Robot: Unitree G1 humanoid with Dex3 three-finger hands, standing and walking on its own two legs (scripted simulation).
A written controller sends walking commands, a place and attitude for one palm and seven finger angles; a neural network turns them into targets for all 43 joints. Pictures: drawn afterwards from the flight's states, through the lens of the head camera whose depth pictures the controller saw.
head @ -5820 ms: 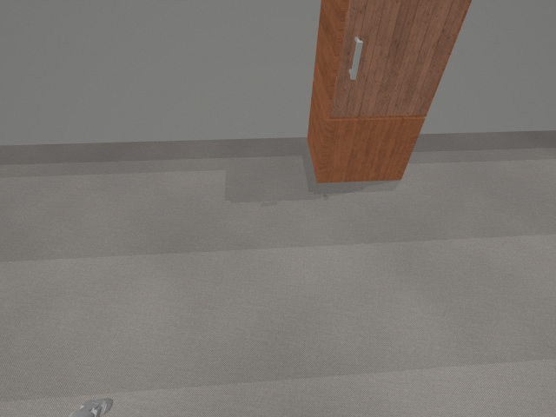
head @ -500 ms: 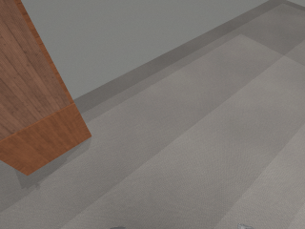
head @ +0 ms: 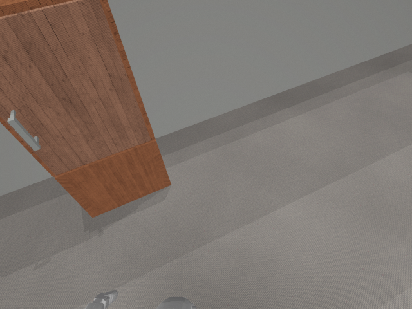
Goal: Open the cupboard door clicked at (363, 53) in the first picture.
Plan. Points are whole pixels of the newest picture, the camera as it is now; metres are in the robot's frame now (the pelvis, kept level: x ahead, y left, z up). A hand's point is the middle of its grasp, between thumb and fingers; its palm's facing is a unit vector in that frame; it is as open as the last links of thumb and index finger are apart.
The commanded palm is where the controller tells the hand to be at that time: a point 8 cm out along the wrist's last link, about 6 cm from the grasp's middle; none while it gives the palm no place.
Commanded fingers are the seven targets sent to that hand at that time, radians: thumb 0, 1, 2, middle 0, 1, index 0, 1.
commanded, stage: turn to face it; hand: left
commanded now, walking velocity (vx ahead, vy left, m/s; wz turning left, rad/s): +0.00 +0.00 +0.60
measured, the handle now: (25, 130) +0.65 +0.65 -0.07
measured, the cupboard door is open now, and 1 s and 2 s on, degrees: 0 0 0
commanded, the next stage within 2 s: take the last steps up to it in 0.70 s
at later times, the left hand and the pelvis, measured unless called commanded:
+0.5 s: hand out of the picture -0.04 +0.26 -0.17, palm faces +0.31 -0.92 -0.25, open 7.4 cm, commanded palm none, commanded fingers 0.00 0.90 0.90 -0.20 -0.30 -0.20 -0.30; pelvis -0.02 +0.04 +0.00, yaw +15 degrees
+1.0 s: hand out of the picture -0.05 +0.18 -0.13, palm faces +0.44 -0.86 -0.26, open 7.3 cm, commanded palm none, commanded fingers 0.00 0.90 0.90 -0.20 -0.30 -0.20 -0.30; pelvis -0.02 -0.01 +0.01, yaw +24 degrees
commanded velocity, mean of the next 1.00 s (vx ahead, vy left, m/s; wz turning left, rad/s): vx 0.07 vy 0.02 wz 0.32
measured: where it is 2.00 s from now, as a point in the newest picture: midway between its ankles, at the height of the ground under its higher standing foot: outside the picture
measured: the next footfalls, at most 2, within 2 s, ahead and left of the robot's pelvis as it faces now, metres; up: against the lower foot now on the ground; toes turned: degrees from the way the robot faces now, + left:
left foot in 0.34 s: +0.00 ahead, +0.15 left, +0.00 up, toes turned +18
right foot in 0.80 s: +0.05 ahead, -0.08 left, +0.00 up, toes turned +16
